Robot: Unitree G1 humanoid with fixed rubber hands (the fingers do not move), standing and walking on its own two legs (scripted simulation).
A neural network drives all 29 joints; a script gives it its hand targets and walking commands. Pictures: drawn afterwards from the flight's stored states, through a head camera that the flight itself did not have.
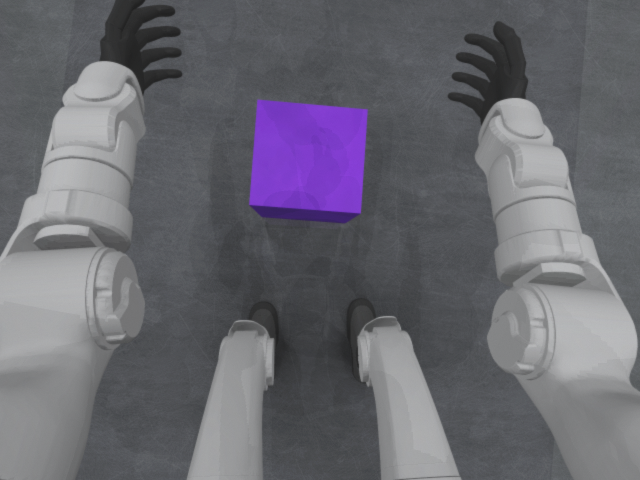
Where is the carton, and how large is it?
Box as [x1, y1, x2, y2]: [249, 100, 367, 222]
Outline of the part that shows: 257,100 249,204 261,216 346,222 360,213 367,109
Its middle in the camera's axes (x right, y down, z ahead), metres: -0.03 -0.15 +0.85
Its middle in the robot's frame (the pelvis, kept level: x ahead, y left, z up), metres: +0.54 +0.00 -0.53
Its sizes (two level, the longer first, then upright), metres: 0.210 0.200 0.250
